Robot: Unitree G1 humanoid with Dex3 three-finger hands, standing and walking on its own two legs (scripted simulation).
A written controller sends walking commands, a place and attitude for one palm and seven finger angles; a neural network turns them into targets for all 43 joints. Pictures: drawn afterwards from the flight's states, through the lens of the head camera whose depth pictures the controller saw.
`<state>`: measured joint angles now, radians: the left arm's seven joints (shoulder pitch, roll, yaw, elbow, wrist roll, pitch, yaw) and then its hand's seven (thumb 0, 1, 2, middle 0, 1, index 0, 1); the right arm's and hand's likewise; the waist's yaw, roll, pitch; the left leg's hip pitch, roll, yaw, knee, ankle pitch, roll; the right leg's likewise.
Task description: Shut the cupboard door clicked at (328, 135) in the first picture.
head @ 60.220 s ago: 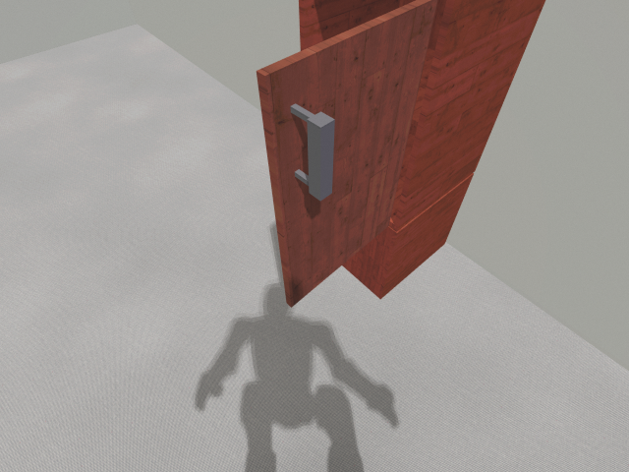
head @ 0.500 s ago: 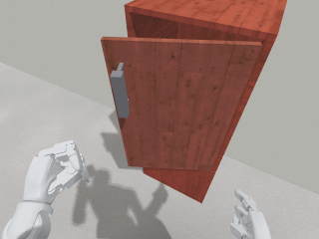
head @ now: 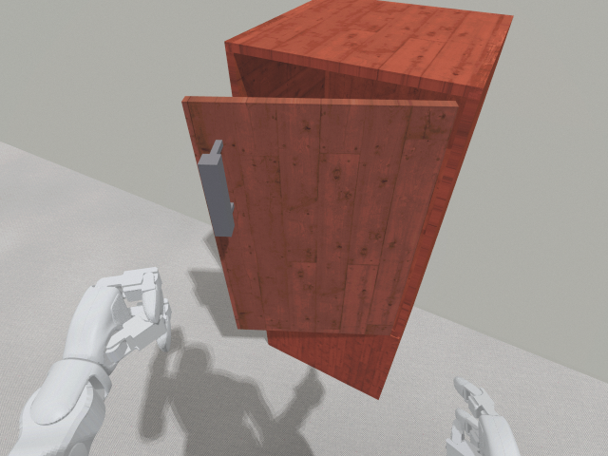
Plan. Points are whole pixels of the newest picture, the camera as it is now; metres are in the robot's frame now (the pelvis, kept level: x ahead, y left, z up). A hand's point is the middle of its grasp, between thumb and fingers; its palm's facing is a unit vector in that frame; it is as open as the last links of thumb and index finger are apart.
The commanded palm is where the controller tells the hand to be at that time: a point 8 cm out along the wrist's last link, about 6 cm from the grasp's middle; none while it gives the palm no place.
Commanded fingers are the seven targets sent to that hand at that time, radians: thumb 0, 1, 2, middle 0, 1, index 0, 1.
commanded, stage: raise the hand and make a fist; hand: left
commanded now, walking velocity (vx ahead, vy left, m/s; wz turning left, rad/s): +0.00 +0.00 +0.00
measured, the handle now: (221, 188) +0.46 +0.18 +0.13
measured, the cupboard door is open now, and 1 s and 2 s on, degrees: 25 25 25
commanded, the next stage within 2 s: bring the fist close to the handle in 0.14 s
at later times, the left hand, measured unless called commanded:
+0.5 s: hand (181, 291) +0.25 +0.17 +0.14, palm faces +0.12 -0.99 -0.07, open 3.1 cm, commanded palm +0.23 +0.21 +0.14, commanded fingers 0.00 0.90 0.90 -1.30 -1.50 -1.30 -1.50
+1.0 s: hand (218, 261) +0.31 +0.14 +0.13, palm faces +0.03 -1.00 -0.04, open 3.1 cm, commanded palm +0.29 +0.19 +0.14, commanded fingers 0.00 0.90 0.90 -1.30 -1.50 -1.30 -1.50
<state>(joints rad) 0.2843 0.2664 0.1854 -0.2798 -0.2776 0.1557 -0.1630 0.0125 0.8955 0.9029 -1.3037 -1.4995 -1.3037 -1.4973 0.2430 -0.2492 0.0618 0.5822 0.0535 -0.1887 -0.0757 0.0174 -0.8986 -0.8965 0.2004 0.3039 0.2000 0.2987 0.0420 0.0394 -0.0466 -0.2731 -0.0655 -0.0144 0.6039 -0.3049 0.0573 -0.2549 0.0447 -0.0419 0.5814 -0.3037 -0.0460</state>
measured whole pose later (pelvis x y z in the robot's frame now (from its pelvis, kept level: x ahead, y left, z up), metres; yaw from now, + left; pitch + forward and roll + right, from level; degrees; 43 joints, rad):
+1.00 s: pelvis +0.01 -0.01 +0.00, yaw +0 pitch +0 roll +0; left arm -0.02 0.22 0.11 -0.06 -0.23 0.11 -0.08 0.01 0.90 0.90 -1.31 -1.50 -1.31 -1.50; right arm 0.21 -0.25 0.06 0.60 0.05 -0.14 -0.07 0.02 -0.90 -0.90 0.20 0.30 0.20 0.30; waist 0.02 0.05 -0.03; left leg -0.28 -0.06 -0.02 0.61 -0.33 0.04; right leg -0.27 0.06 -0.05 0.59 -0.33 -0.06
